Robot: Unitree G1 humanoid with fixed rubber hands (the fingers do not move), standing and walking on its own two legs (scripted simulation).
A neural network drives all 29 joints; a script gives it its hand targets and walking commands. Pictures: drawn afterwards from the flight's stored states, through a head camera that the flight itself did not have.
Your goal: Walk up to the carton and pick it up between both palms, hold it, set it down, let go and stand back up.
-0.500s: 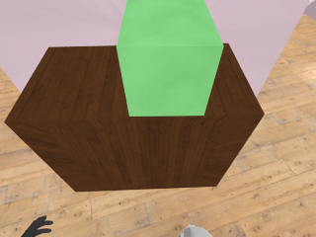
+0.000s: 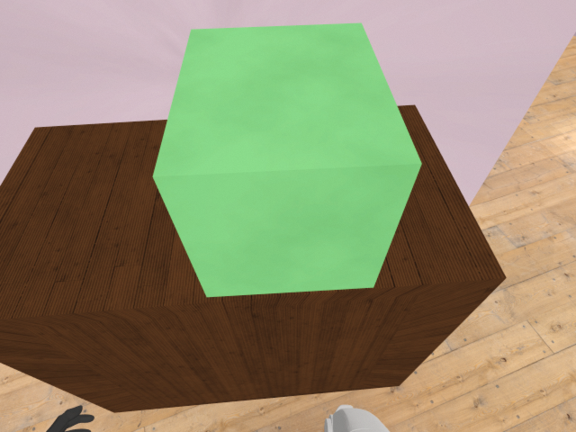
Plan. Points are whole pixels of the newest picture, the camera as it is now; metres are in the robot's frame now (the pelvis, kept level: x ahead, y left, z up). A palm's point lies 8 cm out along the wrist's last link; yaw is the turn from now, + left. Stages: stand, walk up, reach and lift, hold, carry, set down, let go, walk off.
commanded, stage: walk up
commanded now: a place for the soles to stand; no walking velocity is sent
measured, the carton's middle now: (283, 160) +0.48 +0.00 +0.11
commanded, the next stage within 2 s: none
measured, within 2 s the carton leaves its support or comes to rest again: neither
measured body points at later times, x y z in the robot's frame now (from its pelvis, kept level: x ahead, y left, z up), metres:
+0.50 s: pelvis +0.05 +0.00 -0.01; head +0.11 -0.01 +0.44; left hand +0.16 +0.33 -0.11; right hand +0.22 -0.32 -0.12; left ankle +0.09 +0.14 -0.69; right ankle +0.06 -0.11 -0.70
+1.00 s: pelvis -0.01 +0.01 +0.01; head +0.01 +0.01 +0.46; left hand +0.10 +0.35 -0.10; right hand +0.11 -0.30 -0.11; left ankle +0.06 +0.15 -0.70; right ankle +0.06 -0.11 -0.70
